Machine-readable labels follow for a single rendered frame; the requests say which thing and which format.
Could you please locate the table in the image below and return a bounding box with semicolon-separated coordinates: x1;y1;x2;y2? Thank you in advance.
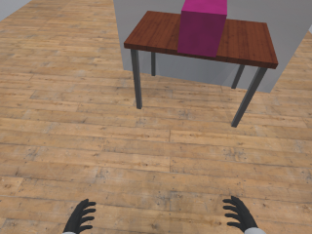
124;11;279;128

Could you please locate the left robot hand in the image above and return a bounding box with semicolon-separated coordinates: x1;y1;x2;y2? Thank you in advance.
62;199;96;234

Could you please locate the right robot hand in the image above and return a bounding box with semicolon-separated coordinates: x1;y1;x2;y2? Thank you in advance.
222;196;258;234

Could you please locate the carton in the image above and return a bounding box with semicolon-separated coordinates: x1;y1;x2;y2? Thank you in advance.
177;0;227;58

